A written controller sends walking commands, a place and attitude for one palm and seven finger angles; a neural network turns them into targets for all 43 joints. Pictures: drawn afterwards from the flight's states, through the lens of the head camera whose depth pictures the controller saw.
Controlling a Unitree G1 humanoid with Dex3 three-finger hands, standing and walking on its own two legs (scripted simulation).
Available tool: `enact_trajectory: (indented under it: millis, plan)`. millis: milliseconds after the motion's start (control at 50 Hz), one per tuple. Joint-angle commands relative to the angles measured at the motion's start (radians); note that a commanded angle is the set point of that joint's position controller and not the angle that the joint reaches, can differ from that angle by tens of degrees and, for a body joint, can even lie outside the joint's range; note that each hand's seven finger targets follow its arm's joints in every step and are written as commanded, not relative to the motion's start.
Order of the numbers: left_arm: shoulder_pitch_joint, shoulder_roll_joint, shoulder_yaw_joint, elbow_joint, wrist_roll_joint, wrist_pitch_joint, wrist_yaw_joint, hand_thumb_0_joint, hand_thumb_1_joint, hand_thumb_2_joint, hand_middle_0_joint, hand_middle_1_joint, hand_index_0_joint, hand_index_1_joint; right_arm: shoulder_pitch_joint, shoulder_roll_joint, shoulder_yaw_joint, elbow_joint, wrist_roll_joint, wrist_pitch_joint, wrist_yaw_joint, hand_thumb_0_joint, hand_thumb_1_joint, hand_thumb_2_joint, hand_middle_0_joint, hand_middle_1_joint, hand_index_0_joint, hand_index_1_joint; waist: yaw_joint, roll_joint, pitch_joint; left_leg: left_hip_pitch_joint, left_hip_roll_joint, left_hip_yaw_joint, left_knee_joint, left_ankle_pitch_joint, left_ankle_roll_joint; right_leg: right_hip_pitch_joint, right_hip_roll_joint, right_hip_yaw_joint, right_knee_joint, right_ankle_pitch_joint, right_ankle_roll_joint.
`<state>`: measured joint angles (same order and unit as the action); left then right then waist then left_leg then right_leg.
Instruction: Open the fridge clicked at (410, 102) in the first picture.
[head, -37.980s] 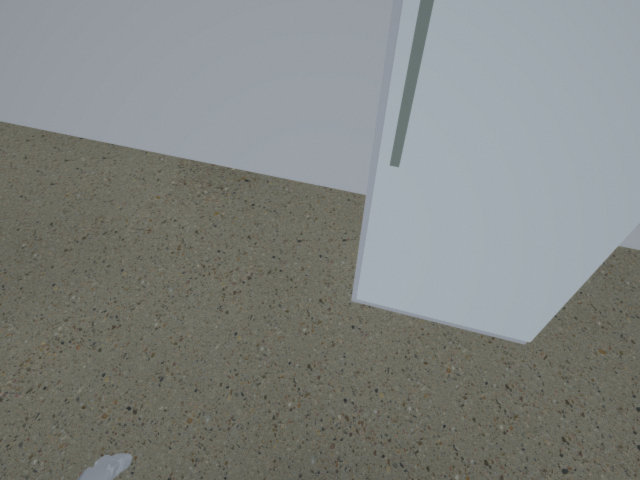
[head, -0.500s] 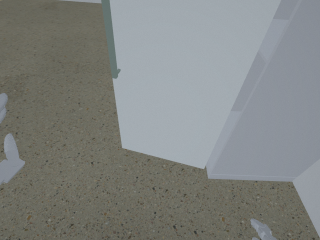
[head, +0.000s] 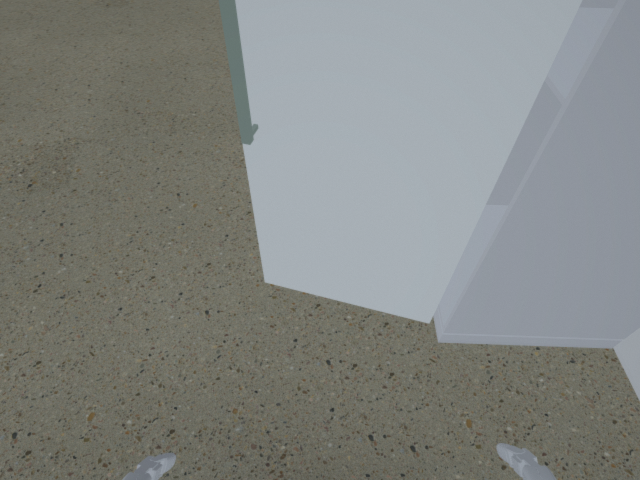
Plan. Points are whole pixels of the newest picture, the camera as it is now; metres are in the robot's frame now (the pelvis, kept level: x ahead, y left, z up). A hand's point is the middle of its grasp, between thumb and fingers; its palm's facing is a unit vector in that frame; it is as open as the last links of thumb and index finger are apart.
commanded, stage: let the arm hang, fingers relaxed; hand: left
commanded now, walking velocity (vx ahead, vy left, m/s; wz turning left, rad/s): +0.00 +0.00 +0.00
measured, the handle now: (238, 46) +0.80 +0.18 +0.16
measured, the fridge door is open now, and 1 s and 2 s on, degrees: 76 76 76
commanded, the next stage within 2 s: look to check the result in 0.84 s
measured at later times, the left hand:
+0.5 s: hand out of the picture +0.04 +0.28 -0.14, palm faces -0.05 -0.93 -0.37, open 7.4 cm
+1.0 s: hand out of the picture +0.10 +0.22 -0.15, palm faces -0.09 -0.96 -0.27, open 7.4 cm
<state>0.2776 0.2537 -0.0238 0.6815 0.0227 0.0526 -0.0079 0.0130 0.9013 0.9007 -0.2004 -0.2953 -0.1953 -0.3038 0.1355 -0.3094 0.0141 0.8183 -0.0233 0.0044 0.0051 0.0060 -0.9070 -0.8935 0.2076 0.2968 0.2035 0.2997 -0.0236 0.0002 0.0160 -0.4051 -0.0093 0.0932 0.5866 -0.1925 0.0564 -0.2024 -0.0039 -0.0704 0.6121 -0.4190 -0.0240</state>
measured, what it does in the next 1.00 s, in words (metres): stands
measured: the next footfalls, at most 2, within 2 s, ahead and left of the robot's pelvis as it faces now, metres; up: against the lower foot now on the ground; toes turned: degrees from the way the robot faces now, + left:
none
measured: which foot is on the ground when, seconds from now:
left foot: down 0.00-1.00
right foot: down 0.00-1.00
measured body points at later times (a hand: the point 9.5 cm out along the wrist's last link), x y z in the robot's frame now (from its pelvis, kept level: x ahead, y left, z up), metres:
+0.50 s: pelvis +0.01 +0.02 +0.02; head +0.02 +0.01 +0.47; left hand +0.04 +0.33 -0.11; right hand +0.07 -0.26 -0.13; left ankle +0.07 +0.09 -0.72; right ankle -0.06 -0.10 -0.72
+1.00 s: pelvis +0.03 +0.00 +0.02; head +0.05 +0.01 +0.47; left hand +0.11 +0.27 -0.13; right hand +0.07 -0.29 -0.11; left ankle +0.07 +0.09 -0.72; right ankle -0.06 -0.10 -0.72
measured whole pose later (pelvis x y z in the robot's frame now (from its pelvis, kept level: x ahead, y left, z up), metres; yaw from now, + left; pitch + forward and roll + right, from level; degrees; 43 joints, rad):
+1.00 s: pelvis +0.03 +0.00 +0.02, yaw -2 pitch +0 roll +0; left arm 0.13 0.30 -0.01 1.14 0.01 -0.02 0.00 0.01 0.90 0.90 -0.20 -0.30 -0.20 -0.30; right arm 0.11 -0.32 0.00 1.15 -0.01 -0.01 -0.01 0.00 -0.91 -0.89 0.21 0.30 0.20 0.30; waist -0.03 -0.02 0.05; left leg -0.22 -0.02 0.12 0.32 -0.10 0.05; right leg 0.00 0.00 -0.04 0.28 -0.27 -0.01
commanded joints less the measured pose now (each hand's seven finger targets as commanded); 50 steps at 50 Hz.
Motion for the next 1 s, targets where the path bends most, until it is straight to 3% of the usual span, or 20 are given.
enact_trajectory:
  millis: [0,80,180,220,360,440,520,660,700,780,980]
  plan:
    - [-0.04,0.216,0.056,0.029,-0.002,-0.066,0.023,0.0,0.9,0.9,-0.2,-0.3,-0.2,-0.3,-0.032,-0.144,-0.044,-0.022,-0.002,-0.007,-0.005,0.0,-0.9,-0.9,0.2,0.3,0.2,0.3,0.009,0.07,-0.064,0.184,0.121,-0.176,-0.136,0.102,-0.009,-0.059,-0.124,0.155,-0.229,0.152,-0.036]
    - [-0.01,0.195,0.056,0.182,-0.008,-0.07,0.02,0.0,0.9,0.9,-0.2,-0.3,-0.2,-0.3,-0.027,-0.135,-0.047,0.056,0.001,-0.005,-0.017,0.0,-0.9,-0.9,0.2,0.3,0.2,0.3,0.016,0.202,-0.073,0.197,0.131,-0.184,-0.193,0.016,-0.01,-0.001,-0.11,0.147,-0.279,0.12,-0.043]
    - [-0.016,0.208,0.058,0.3,-0.009,-0.072,0.015,0.0,0.9,0.9,-0.2,-0.3,-0.2,-0.3,-0.004,-0.17,-0.059,0.133,0.008,-0.011,-0.03,0.0,-0.9,-0.9,0.2,0.3,0.2,0.3,0.017,0.162,-0.07,0.226,0.15,-0.204,-0.239,0.0,-0.005,0.034,-0.099,0.125,-0.313,0.133,-0.046]
    - [-0.023,0.209,0.055,0.335,-0.008,-0.071,0.014,0.0,0.9,0.9,-0.2,-0.3,-0.2,-0.3,-0.002,-0.18,-0.063,0.155,0.012,-0.011,-0.032,0.0,-0.9,-0.9,0.2,0.3,0.2,0.3,0.016,0.081,-0.052,0.239,0.156,-0.208,-0.256,0.002,-0.004,0.029,-0.099,0.119,-0.329,0.13,-0.045]
    - [-0.049,0.221,0.05,0.403,-0.007,-0.072,0.017,0.0,0.9,0.9,-0.2,-0.3,-0.2,-0.3,-0.014,-0.205,-0.067,0.215,0.009,-0.01,-0.029,0.0,-0.9,-0.9,0.2,0.3,0.2,0.3,0.017,-0.007,-0.013,0.265,0.165,-0.214,-0.321,-0.044,-0.005,0.007,-0.101,0.116,-0.349,0.103,-0.039]
    - [-0.072,0.24,0.048,0.414,-0.008,-0.077,0.019,0.0,0.9,0.9,-0.2,-0.3,-0.2,-0.3,-0.024,-0.205,-0.064,0.239,0.009,-0.015,-0.024,0.0,-0.9,-0.9,0.2,0.3,0.2,0.3,0.018,-0.04,-0.042,0.3,0.164,-0.196,-0.318,0.045,-0.006,0.023,-0.113,0.118,-0.353,0.148,-0.032]
    - [-0.101,0.25,0.047,0.412,-0.007,-0.078,0.021,0.0,0.9,0.9,-0.2,-0.3,-0.2,-0.3,-0.043,-0.199,-0.062,0.25,0.009,-0.016,-0.02,0.0,-0.9,-0.9,0.2,0.3,0.2,0.3,0.018,-0.034,-0.012,0.302,0.164,-0.188,-0.329,0.071,-0.007,0.012,-0.117,0.119,-0.363,0.157,-0.025]
    - [-0.132,0.259,0.048,0.406,-0.007,-0.084,0.022,0.0,0.9,0.9,-0.2,-0.3,-0.2,-0.3,-0.055,-0.197,-0.054,0.264,0.009,-0.024,-0.018,0.0,-0.9,-0.9,0.2,0.3,0.2,0.3,0.016,-0.001,-0.035,0.324,0.16,-0.177,-0.325,0.152,-0.012,0.042,-0.126,0.125,-0.369,0.206,-0.017]
    - [-0.136,0.26,0.049,0.403,-0.006,-0.087,0.023,0.0,0.9,0.9,-0.2,-0.3,-0.2,-0.3,-0.056,-0.196,-0.055,0.264,0.011,-0.026,-0.018,0.0,-0.9,-0.9,0.2,0.3,0.2,0.3,0.016,-0.018,-0.044,0.331,0.16,-0.174,-0.315,0.183,-0.012,0.049,-0.127,0.128,-0.373,0.232,-0.017]
    - [-0.147,0.255,0.05,0.401,-0.008,-0.086,0.023,0.0,0.9,0.9,-0.2,-0.3,-0.2,-0.3,-0.061,-0.199,-0.051,0.27,0.009,-0.028,-0.02,0.0,-0.9,-0.9,0.2,0.3,0.2,0.3,0.013,0.022,-0.039,0.333,0.159,-0.17,-0.317,0.193,-0.016,0.057,-0.13,0.128,-0.377,0.234,-0.017]
    - [-0.146,0.246,0.053,0.408,-0.011,-0.089,0.028,0.0,0.9,0.9,-0.2,-0.3,-0.2,-0.3,-0.054,-0.197,-0.05,0.276,0.011,-0.03,-0.027,0.0,-0.9,-0.9,0.2,0.3,0.2,0.3,0.01,0.019,-0.077,0.365,0.16,-0.153,-0.273,0.289,-0.018,0.099,-0.141,0.132,-0.388,0.358,-0.017]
